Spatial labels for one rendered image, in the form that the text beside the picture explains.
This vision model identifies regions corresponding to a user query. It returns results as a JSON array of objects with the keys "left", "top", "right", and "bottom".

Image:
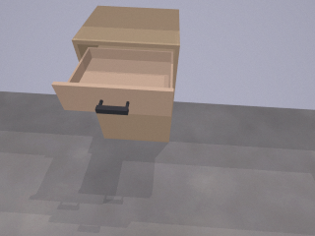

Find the drawer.
[{"left": 52, "top": 47, "right": 174, "bottom": 117}]

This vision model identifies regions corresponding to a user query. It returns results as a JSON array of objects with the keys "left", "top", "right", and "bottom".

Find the cabinet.
[{"left": 72, "top": 5, "right": 180, "bottom": 143}]

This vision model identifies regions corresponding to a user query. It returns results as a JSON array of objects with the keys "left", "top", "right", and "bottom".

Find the handle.
[{"left": 95, "top": 99, "right": 130, "bottom": 115}]

